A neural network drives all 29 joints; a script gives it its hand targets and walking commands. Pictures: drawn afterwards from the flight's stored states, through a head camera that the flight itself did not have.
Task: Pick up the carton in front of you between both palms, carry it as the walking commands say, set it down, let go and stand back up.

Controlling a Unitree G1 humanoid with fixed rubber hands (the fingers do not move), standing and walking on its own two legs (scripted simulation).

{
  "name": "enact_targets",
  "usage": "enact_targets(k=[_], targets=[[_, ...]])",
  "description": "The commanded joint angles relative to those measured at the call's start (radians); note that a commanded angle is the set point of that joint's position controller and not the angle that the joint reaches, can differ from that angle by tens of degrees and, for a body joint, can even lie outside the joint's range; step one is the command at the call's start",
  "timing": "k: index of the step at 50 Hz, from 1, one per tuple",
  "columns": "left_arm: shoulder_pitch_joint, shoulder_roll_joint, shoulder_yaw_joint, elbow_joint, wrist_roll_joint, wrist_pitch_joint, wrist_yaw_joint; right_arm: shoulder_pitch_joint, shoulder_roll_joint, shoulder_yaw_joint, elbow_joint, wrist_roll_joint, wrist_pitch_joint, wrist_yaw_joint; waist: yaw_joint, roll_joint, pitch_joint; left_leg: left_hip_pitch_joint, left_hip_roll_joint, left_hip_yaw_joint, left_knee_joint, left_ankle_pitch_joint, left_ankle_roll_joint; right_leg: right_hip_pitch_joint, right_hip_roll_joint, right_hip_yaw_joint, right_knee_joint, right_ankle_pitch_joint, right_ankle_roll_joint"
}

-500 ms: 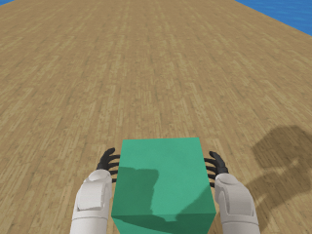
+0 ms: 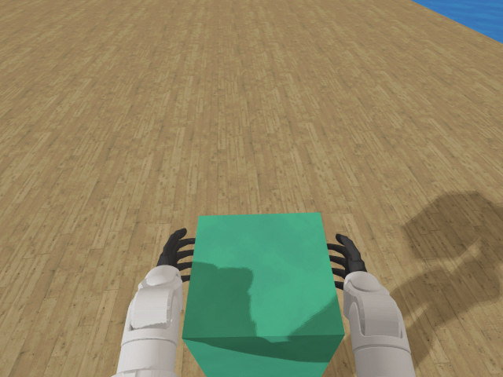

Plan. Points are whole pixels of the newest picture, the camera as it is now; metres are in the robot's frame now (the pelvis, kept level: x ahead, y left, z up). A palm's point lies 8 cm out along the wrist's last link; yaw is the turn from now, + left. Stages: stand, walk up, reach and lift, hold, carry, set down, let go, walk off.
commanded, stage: carry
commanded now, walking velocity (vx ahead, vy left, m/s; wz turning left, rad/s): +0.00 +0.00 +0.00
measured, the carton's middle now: (261, 300) +0.30 +0.00 -0.04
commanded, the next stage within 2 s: hold in 0.16 s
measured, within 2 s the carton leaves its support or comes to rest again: neither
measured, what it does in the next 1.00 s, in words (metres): stands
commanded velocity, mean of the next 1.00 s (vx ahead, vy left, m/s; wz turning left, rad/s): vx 0.00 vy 0.00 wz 0.00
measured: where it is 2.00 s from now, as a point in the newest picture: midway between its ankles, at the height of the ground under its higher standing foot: outside the picture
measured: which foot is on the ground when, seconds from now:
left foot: down 0.00-1.00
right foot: down 0.00-1.00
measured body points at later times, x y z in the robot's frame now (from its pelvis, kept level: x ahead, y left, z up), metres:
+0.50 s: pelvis -0.02 +0.00 +0.01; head -0.05 -0.01 +0.46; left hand +0.28 +0.17 +0.05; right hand +0.29 -0.13 +0.04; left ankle -0.02 +0.11 -0.73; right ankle +0.05 -0.11 -0.73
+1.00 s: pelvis -0.03 -0.02 +0.01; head -0.07 -0.04 +0.45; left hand +0.27 +0.16 +0.06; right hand +0.30 -0.14 +0.05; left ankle -0.02 +0.11 -0.73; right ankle +0.05 -0.11 -0.73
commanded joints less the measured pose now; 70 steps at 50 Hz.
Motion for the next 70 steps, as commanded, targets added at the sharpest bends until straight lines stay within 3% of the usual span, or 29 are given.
enact_targets(k=[1,8,9,10,11,12,14,15,16,22,28,36,44,49,54,58,61,64,70], targets=[[-0.401,-0.885,-0.532,-0.025,-0.241,-0.019,-0.230,-0.451,0.891,0.528,-0.065,0.249,-0.036,0.222,0.000,-0.006,-0.206,-0.008,0.116,-0.111,-0.099,0.167,0.019,0.163,-0.106,0.132,-0.057,0.162,0.001],[-0.392,-0.880,-0.528,-0.022,-0.236,-0.016,-0.227,-0.444,0.886,0.526,-0.059,0.247,-0.034,0.222,-0.001,-0.005,-0.210,-0.002,0.117,-0.110,-0.100,0.177,0.018,0.168,-0.106,0.132,-0.056,0.168,0.001],[-0.308,-0.904,-0.499,-0.016,-0.225,-0.015,-0.235,-0.345,0.908,0.516,-0.084,0.252,-0.025,0.226,0.020,0.055,-0.088,-0.004,-0.100,-0.233,-0.166,0.410,0.025,0.452,0.147,0.273,-0.083,0.356,-0.024],[-0.342,-0.883,-0.495,-0.036,-0.219,-0.033,-0.230,-0.372,0.884,0.516,-0.117,0.243,-0.038,0.218,0.013,0.043,-0.142,0.004,-0.089,-0.258,-0.163,0.465,0.026,0.518,0.133,0.306,-0.078,0.442,-0.025],[-0.311,-0.873,-0.478,-0.037,-0.198,-0.036,-0.229,-0.366,0.864,0.505,-0.137,0.230,-0.040,0.220,0.011,0.052,-0.139,0.042,-0.091,-0.260,-0.184,0.411,0.023,0.512,0.134,0.306,-0.089,0.408,-0.012],[-0.313,-0.863,-0.474,-0.033,-0.195,-0.038,-0.225,-0.361,0.862,0.508,-0.118,0.227,-0.039,0.219,0.015,0.017,-0.122,0.070,-0.092,-0.261,-0.173,0.477,0.016,0.501,0.138,0.307,-0.096,0.448,-0.002],[-0.308,-0.862,-0.466,-0.009,-0.192,-0.046,-0.221,-0.383,0.857,0.513,-0.124,0.228,-0.046,0.214,0.019,0.003,-0.122,0.095,-0.099,-0.257,-0.197,0.380,0.017,0.500,0.143,0.298,-0.111,0.379,0.009],[-0.309,-0.857,-0.448,0.006,-0.183,-0.049,-0.217,-0.405,0.847,0.511,-0.132,0.229,-0.048,0.220,0.023,0.026,-0.111,0.127,-0.100,-0.256,-0.219,0.314,0.021,0.470,0.140,0.293,-0.118,0.314,0.013],[-0.339,-0.864,-0.455,0.003,-0.186,-0.053,-0.220,-0.415,0.861,0.517,-0.119,0.228,-0.050,0.221,0.017,0.002,-0.093,0.096,-0.094,-0.260,-0.219,0.297,0.022,0.472,0.147,0.288,-0.121,0.276,0.012],[-0.410,-0.881,-0.459,0.031,-0.200,-0.054,-0.245,-0.415,0.879,0.462,-0.045,0.192,-0.050,0.218,-0.014,-0.003,-0.050,0.048,-0.086,-0.262,-0.226,0.205,0.023,0.495,0.140,0.287,-0.135,0.188,0.003],[-0.452,-0.897,-0.424,0.086,-0.181,-0.057,-0.257,-0.467,0.900,0.436,0.012,0.187,-0.047,0.238,-0.003,0.023,-0.005,-0.042,-0.073,-0.267,-0.257,0.065,0.039,0.535,0.138,0.278,-0.128,0.103,0.005],[-0.489,-0.923,-0.386,0.142,-0.162,-0.066,-0.272,-0.539,0.929,0.434,0.038,0.192,-0.047,0.268,0.009,0.027,-0.002,-0.061,-0.070,-0.261,-0.269,-0.027,0.056,0.545,0.131,0.277,-0.132,0.005,0.013],[-0.543,-0.926,-0.361,0.167,-0.159,-0.072,-0.289,-0.565,0.940,0.405,0.081,0.180,-0.043,0.275,0.001,-0.010,0.006,-0.055,-0.081,-0.250,-0.248,-0.020,0.061,0.543,0.112,0.295,-0.164,-0.052,0.014],[-0.646,-0.905,-0.271,0.254,-0.106,-0.104,-0.295,-0.651,0.933,0.303,0.193,0.133,-0.071,0.275,0.002,-0.010,0.041,-0.074,-0.086,-0.240,-0.217,-0.060,0.064,0.506,0.103,0.304,-0.160,-0.134,0.011],[-0.741,-0.833,-0.079,0.385,0.016,-0.173,-0.260,-0.749,0.828,0.102,0.349,0.008,-0.144,0.254,-0.010,-0.006,0.081,-0.130,-0.099,-0.228,-0.132,-0.073,0.054,0.402,0.107,0.311,-0.117,-0.182,0.002],[-0.707,-0.714,0.056,0.419,0.111,-0.240,-0.204,-0.722,0.677,-0.028,0.404,-0.094,-0.222,0.224,-0.011,-0.010,0.085,-0.194,-0.119,-0.216,-0.061,-0.044,0.039,0.289,0.123,0.299,-0.052,-0.128,-0.003],[-0.644,-0.643,0.096,0.427,0.138,-0.317,-0.176,-0.666,0.585,-0.058,0.421,-0.120,-0.307,0.211,-0.010,-0.008,0.035,-0.261,-0.137,-0.209,0.006,0.029,0.026,0.185,0.136,0.288,0.027,0.001,-0.002],[-0.610,-0.649,0.040,0.417,0.109,-0.415,-0.166,-0.645,0.576,-0.005,0.419,-0.094,-0.417,0.210,-0.002,-0.007,-0.081,-0.350,-0.156,-0.210,0.087,0.101,0.016,0.099,0.156,0.284,0.128,0.145,0.001],[-0.673,-0.768,-0.197,0.392,-0.018,-0.615,-0.139,-0.725,0.656,0.207,0.401,0.015,-0.615,0.202,-0.010,-0.015,-0.449,-0.538,-0.187,-0.206,0.265,0.227,-0.018,0.000,0.166,0.296,0.338,0.353,0.008]])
